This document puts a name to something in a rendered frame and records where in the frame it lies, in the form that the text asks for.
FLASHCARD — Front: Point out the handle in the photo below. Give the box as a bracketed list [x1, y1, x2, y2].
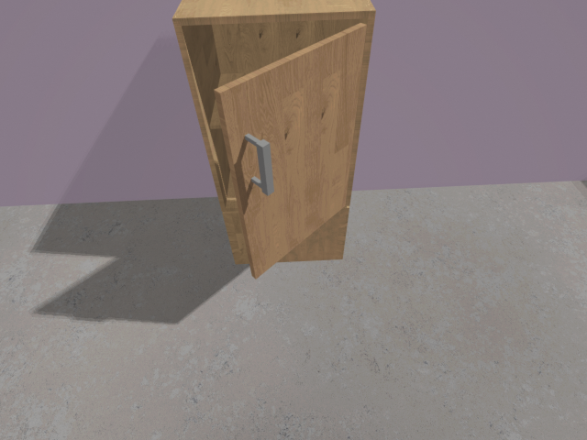
[245, 134, 274, 196]

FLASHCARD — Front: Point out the cupboard door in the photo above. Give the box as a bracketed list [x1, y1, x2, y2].
[214, 23, 367, 279]

